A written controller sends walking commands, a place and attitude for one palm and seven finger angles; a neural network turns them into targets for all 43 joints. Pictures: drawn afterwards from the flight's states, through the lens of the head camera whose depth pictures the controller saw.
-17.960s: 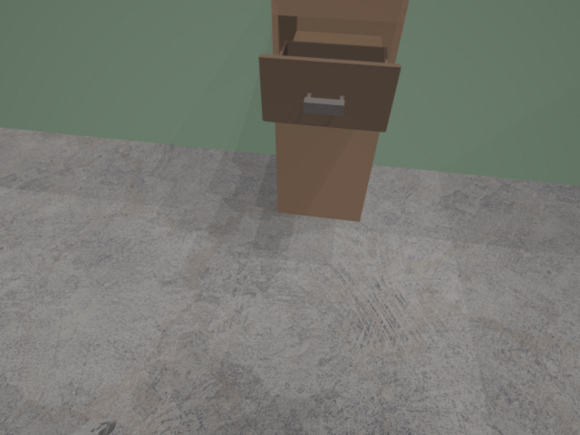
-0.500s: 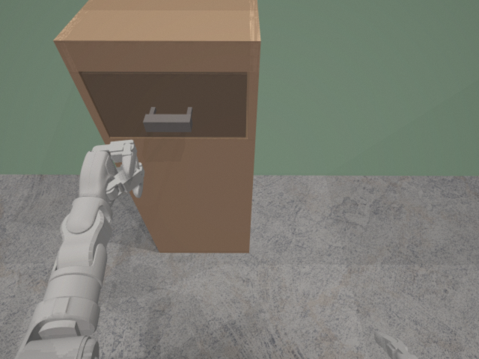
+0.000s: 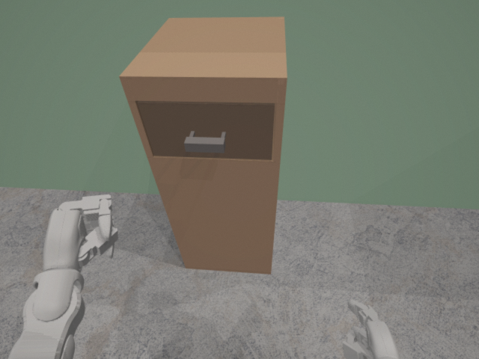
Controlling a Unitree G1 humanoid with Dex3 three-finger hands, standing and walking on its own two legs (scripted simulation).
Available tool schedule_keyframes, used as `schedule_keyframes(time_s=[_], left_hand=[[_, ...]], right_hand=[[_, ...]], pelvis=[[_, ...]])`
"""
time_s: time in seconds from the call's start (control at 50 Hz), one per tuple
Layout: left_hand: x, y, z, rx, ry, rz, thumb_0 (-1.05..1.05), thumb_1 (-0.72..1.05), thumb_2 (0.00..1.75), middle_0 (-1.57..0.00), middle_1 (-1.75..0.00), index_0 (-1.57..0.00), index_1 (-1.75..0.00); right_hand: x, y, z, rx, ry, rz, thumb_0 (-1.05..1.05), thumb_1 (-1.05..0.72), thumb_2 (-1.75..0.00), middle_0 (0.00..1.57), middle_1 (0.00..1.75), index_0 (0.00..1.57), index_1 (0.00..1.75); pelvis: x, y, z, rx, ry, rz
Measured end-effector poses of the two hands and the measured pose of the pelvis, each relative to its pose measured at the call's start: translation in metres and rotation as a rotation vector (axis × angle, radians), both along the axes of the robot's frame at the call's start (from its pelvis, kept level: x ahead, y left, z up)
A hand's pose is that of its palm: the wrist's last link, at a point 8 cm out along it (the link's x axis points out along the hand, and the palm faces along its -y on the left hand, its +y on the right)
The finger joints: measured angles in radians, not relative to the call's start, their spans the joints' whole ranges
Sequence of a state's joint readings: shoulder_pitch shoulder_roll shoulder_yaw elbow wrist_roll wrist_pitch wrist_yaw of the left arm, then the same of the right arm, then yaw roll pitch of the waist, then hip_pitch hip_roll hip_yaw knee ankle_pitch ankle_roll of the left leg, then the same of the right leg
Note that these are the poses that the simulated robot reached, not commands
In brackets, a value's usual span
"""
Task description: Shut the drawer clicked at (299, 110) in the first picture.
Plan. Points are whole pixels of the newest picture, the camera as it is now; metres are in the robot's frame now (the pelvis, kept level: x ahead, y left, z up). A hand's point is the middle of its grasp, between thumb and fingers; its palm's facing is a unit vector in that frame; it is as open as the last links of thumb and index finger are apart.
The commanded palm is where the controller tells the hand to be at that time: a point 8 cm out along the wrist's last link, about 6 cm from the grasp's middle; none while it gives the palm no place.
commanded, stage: draw the hand back to the body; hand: left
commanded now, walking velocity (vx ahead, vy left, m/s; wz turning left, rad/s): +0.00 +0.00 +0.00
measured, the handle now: (206, 139) +0.63 +0.16 +0.01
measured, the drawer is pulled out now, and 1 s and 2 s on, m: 0.00 0.00 0.00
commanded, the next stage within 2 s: step back with the hand held close in 0.42 s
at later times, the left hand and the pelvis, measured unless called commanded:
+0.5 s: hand (68, 269) +0.18 +0.24 +0.15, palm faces +0.41 -0.84 -0.37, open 3.2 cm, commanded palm +0.13 +0.28 +0.17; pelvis +0.00 -0.01 +0.00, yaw +1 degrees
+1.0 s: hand (59, 274) +0.17 +0.24 +0.15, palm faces +0.25 -0.81 -0.52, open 3.2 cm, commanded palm +0.11 +0.29 +0.17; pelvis -0.02 +0.01 +0.00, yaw +0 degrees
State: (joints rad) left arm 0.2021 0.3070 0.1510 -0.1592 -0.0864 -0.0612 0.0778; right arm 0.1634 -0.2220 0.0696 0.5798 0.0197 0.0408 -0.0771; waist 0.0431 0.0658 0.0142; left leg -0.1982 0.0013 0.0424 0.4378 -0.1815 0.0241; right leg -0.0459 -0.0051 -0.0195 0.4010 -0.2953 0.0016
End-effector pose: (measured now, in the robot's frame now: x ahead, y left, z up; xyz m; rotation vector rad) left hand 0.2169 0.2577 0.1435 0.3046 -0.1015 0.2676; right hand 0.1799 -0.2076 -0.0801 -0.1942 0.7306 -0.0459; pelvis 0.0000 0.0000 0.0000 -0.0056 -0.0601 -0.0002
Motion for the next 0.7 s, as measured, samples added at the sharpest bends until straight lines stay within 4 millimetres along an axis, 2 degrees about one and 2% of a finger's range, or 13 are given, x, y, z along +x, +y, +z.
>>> schedule_keyframes(time_s=[0.16,0.26,0.34,0.5,0.56,0.64,0.7], left_hand=[[-0.045,0.011,0.021,0.086,-0.030,0.054,0.01,0.89,0.90,-1.40,-1.60,-1.41,-1.59],[-0.073,0.017,0.038,0.157,-0.050,0.087,0.01,0.89,0.90,-1.41,-1.60,-1.41,-1.59],[-0.086,0.020,0.040,0.172,-0.049,0.120,0.01,0.89,0.90,-1.41,-1.60,-1.41,-1.59],[-0.075,0.017,0.022,0.106,-0.022,0.143,0.01,0.89,0.90,-1.41,-1.60,-1.41,-1.59],[-0.069,0.012,0.027,0.116,-0.042,0.122,0.01,0.89,0.90,-1.41,-1.60,-1.41,-1.59],[-0.061,0.013,0.044,0.198,-0.084,0.084,0.01,0.89,0.90,-1.41,-1.60,-1.41,-1.59],[-0.055,0.015,0.046,0.237,-0.068,0.057,0.01,0.89,0.90,-1.41,-1.60,-1.41,-1.59]], right_hand=[[-0.008,-0.009,-0.001,-0.017,-0.005,-0.009,0.02,-0.90,-0.90,0.20,0.30,0.21,0.30],[-0.005,-0.015,0.002,-0.023,-0.033,-0.012,0.02,-0.90,-0.90,0.20,0.30,0.21,0.30],[0.002,-0.017,0.004,-0.030,-0.053,-0.004,0.02,-0.91,-0.90,0.20,0.30,0.21,0.30],[0.011,-0.015,0.006,-0.044,-0.068,0.014,0.02,-0.91,-0.90,0.20,0.30,0.21,0.30],[0.014,-0.014,0.008,-0.040,-0.080,0.012,0.02,-0.90,-0.90,0.20,0.30,0.21,0.30],[0.016,-0.016,0.009,-0.033,-0.064,-0.005,0.02,-0.90,-0.90,0.20,0.30,0.21,0.30],[0.013,-0.020,0.006,-0.032,-0.033,-0.034,0.02,-0.90,-0.90,0.20,0.30,0.21,0.30]], pelvis=[[0.000,-0.001,0.003,-0.001,-0.020,-0.001],[0.002,-0.002,0.003,-0.004,-0.023,0.000],[0.003,-0.002,0.003,-0.005,-0.027,0.007],[0.004,-0.005,0.003,-0.001,-0.025,0.013],[0.008,-0.006,0.003,0.000,-0.025,0.008],[0.010,-0.005,0.002,-0.007,0.004,0.012],[0.010,-0.003,0.002,-0.007,0.030,0.008]])
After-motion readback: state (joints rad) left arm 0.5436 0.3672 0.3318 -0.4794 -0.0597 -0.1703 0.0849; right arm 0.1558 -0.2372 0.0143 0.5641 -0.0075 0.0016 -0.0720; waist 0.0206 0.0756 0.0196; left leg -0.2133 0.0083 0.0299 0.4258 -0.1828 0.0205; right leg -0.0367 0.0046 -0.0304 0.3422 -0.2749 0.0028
